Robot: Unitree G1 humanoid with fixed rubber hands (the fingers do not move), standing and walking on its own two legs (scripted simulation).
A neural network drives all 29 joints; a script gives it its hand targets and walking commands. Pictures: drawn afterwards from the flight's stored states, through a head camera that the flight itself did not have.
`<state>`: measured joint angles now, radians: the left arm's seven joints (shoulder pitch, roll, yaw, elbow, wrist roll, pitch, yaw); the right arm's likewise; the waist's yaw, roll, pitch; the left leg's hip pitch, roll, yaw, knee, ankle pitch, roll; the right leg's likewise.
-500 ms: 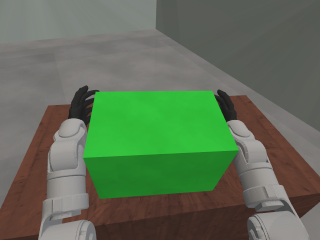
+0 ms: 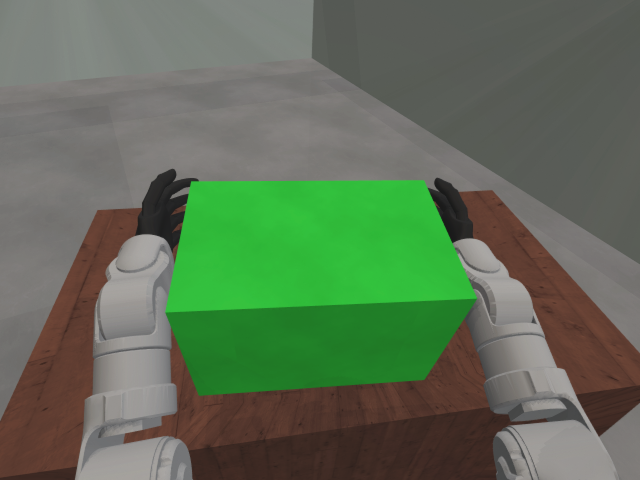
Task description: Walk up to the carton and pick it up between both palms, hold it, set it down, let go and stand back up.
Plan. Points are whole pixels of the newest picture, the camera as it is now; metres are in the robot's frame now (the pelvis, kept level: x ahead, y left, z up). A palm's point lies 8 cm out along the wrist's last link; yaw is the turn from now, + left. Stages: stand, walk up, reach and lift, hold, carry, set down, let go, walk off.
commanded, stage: hold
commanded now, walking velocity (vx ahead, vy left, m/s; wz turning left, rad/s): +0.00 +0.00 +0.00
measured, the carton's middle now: (313, 285) +0.31 +0.01 +0.14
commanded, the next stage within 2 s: set down in 0.38 s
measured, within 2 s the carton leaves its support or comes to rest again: neither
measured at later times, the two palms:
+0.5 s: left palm (160, 236) +0.35 +0.18 +0.18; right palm (456, 240) +0.35 -0.18 +0.17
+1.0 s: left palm (163, 258) +0.37 +0.19 +0.13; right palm (432, 273) +0.36 -0.16 +0.11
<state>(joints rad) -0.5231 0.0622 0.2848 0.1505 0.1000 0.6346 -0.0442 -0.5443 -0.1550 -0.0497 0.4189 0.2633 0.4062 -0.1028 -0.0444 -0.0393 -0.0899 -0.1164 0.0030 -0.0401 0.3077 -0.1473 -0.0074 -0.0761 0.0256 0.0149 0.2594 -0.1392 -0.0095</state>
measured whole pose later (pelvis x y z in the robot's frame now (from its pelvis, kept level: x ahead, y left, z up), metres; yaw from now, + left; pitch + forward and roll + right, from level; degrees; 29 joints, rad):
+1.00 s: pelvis +0.01 +0.01 +0.00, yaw +1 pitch -2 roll -1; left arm -0.48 0.07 0.21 0.35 0.08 0.25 -0.06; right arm -0.40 -0.10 -0.11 0.53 0.07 -0.01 -0.04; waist -0.01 -0.04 0.00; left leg -0.12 -0.01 -0.04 0.32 -0.17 0.01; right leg -0.06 0.01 -0.01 0.25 -0.15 0.00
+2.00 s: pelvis +0.02 +0.01 +0.00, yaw -1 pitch +4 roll -1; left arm -0.63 0.11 0.24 0.94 0.13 -0.18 -0.06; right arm -0.48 -0.05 -0.27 0.87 -0.14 -0.28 -0.03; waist 0.03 -0.03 -0.03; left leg -0.23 0.01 0.00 0.31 -0.16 0.01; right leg -0.18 0.01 0.01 0.23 -0.13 0.00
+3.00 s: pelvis +0.02 +0.01 -0.02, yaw +0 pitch +21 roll -2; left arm -0.78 0.18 0.20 1.41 0.09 -0.57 -0.03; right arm -0.58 -0.02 -0.42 1.15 -0.26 -0.55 -0.08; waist -0.01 0.00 -0.15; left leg -0.66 0.03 -0.01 0.50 -0.21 0.01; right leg -0.57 0.02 -0.04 0.38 -0.17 0.00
